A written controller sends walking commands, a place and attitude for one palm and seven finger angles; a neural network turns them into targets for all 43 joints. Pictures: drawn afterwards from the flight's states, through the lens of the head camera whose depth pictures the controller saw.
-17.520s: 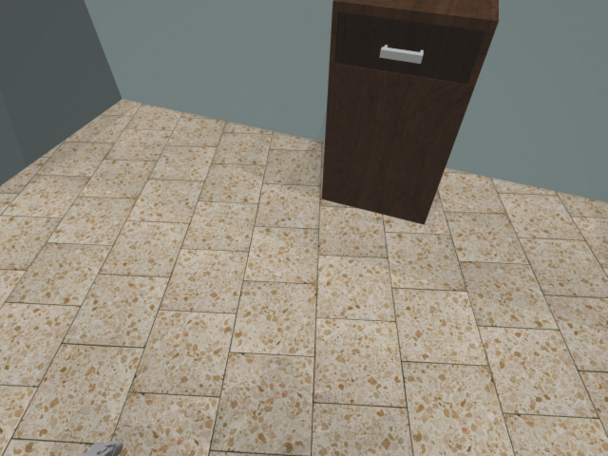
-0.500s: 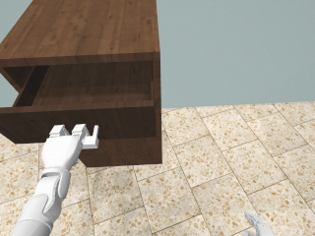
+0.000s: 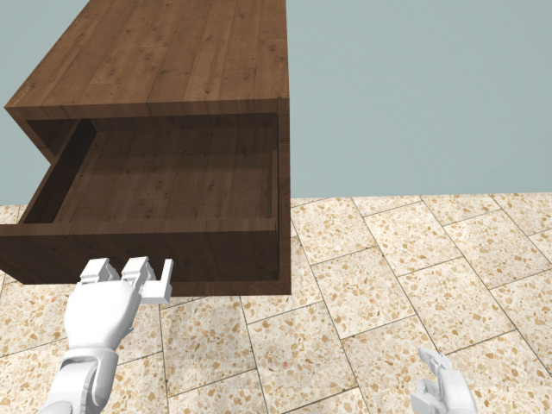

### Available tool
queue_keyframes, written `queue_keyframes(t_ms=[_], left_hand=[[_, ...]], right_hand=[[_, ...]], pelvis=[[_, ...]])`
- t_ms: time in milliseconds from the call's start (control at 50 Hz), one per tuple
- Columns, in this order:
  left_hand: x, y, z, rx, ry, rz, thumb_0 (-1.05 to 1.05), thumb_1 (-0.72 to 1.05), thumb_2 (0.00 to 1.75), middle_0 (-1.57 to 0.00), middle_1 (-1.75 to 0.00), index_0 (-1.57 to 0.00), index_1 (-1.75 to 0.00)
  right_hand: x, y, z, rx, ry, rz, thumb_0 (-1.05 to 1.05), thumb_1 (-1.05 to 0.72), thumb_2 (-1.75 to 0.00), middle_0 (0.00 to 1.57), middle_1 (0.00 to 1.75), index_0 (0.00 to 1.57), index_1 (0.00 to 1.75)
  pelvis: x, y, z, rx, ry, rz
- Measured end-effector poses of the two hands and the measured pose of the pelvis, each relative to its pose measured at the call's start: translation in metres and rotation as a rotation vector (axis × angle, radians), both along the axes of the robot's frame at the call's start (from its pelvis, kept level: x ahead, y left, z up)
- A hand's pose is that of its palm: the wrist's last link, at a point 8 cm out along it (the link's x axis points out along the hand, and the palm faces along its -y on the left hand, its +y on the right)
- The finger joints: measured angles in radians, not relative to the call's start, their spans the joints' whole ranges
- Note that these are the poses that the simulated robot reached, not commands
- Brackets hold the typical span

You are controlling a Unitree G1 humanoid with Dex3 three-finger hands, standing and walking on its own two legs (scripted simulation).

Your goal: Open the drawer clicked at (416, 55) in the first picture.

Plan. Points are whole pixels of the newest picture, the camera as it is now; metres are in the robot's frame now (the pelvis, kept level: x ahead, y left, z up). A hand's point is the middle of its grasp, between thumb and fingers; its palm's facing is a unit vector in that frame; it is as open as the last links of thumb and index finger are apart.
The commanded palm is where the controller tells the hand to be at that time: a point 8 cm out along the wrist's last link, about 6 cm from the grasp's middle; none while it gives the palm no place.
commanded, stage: pull the drawer open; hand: left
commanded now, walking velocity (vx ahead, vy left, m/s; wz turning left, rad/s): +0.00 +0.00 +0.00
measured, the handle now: (127, 279) +0.29 +0.26 +0.01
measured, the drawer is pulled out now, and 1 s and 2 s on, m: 0.25 0.30 0.30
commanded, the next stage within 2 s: open the thumb to release the handle in 0.58 s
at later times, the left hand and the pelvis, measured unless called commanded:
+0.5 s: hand (113, 357) +0.19 +0.25 -0.01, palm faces -0.03 -0.05 -1.00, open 5.8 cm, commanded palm +0.15 +0.26 +0.04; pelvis -0.01 -0.01 -0.01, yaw +0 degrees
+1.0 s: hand (110, 352) +0.19 +0.25 -0.01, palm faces +0.00 -0.05 -1.00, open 8.3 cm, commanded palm +0.17 +0.25 +0.04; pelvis -0.01 -0.01 -0.01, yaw +1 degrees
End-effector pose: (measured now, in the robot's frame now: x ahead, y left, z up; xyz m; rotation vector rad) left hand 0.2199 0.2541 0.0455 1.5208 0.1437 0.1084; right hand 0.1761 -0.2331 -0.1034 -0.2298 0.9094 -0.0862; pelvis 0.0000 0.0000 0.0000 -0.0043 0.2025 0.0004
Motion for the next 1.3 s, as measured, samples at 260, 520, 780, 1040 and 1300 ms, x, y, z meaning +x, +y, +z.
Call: queue_keyframes(t_ms=[260, 520, 780, 1040, 1300], left_hand=[[-0.029, -0.004, 0.001, 0.000, 0.014, 0.032, 0.01, 0.67, 0.79, -0.30, -1.35, -0.42, -1.35], [-0.052, -0.007, 0.001, 0.001, 0.011, 0.047, 0.01, 0.67, 0.79, -0.30, -1.35, -0.42, -1.35], [-0.053, -0.002, 0.001, 0.009, -0.013, 0.038, 0.00, 0.67, 0.76, -0.32, -1.34, -0.42, -1.34], [-0.047, -0.002, 0.002, -0.004, -0.008, 0.086, 0.00, 0.19, 0.59, -0.37, -1.28, -0.37, -1.28], [-0.057, -0.002, 0.003, -0.005, -0.015, 0.072, 0.00, -0.40, 0.34, -0.32, -1.21, -0.33, -1.21]], right_hand=[[0.005, -0.002, 0.002, 0.011, -0.044, 0.024, 0.01, -0.90, -0.90, 0.20, 0.29, 0.20, 0.30], [0.009, -0.004, -0.001, 0.008, -0.052, 0.047, 0.01, -0.90, -0.90, 0.20, 0.29, 0.20, 0.30], [0.011, -0.006, -0.003, -0.008, -0.052, 0.050, 0.01, -0.90, -0.90, 0.20, 0.29, 0.20, 0.30], [0.008, 0.010, -0.007, 0.017, -0.034, 0.067, 0.01, -0.90, -0.90, 0.20, 0.29, 0.20, 0.30], [0.008, 0.007, -0.003, 0.003, -0.051, 0.084, 0.01, -0.90, -0.90, 0.20, 0.29, 0.20, 0.30]], pelvis=[[-0.004, -0.007, -0.002, 0.008, -0.015, -0.001], [-0.007, -0.012, -0.006, 0.012, -0.015, 0.002], [-0.004, -0.009, -0.010, 0.008, 0.002, 0.001], [-0.009, -0.008, -0.008, 0.007, -0.017, 0.015], [-0.015, -0.010, -0.007, 0.008, -0.026, 0.020]])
